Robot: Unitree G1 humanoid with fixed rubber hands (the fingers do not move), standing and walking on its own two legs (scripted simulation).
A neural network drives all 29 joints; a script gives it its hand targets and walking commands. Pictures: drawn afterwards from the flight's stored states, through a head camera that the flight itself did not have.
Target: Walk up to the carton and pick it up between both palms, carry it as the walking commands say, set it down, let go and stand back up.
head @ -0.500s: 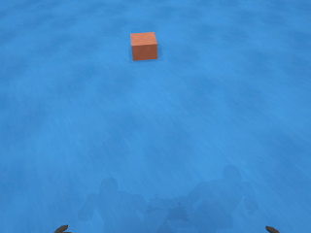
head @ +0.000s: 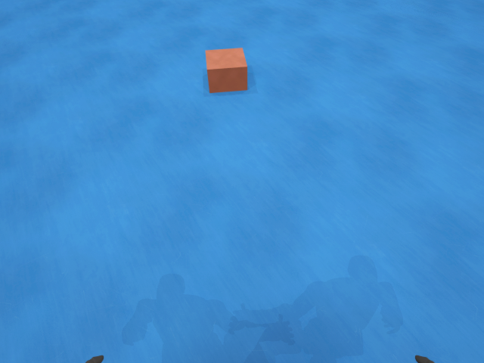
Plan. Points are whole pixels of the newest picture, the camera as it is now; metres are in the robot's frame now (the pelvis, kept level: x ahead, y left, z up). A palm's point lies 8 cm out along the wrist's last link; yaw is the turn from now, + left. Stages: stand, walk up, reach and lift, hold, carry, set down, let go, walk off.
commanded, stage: walk up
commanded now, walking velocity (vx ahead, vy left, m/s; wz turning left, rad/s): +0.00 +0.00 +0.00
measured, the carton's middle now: (226, 70) +2.15 +0.22 -0.69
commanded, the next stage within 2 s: none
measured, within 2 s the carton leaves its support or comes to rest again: neither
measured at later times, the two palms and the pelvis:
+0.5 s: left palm out of the picture -0.01 +0.32 -0.14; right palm (370, 330) +0.20 -0.21 -0.12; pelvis +0.07 +0.05 -0.01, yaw +4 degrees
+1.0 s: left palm (156, 227) +0.42 +0.25 -0.14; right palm (378, 307) +0.26 -0.25 -0.17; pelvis +0.30 +0.00 -0.03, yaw +3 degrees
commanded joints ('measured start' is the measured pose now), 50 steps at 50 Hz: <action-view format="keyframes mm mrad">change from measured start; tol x32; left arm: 1 -40 194 35 -48 -1 -15 9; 50 224 50 98 -109 9 -55 -15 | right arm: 1 -48 -194 -34 -49 1 -14 -8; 50 280 30 -78 -86 -12 -42 12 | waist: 1 0 15 -98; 21 -6 -206 -14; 26 -165 359 -129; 50 48 -76 -132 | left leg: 1 12 127 -99 -46 158 28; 8 0 124 -98 -59 122 26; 10 -208 142 -196 -99 -585 58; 14 -650 111 8 488 -230 -20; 23 139 29 178 132 -26 -24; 25 372 325 -245 -58 -352 73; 39 -3 287 44 -203 120 80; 45 -82 210 134 253 295 34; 47 -475 26 53 876 -424 14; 50 -444 166 -33 924 -186 29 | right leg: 1 29 -113 93 -63 90 -34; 8 38 -111 86 -70 76 -31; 9 -134 -52 -32 69 -383 -35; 13 227 -405 429 -255 -549 -154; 20 -93 -234 71 -242 -267 -101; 28 -671 -129 53 822 -239 -34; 45 84 -48 -134 131 9 -38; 47 437 -507 640 -127 -148 -110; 50 141 -359 319 -145 -244 -98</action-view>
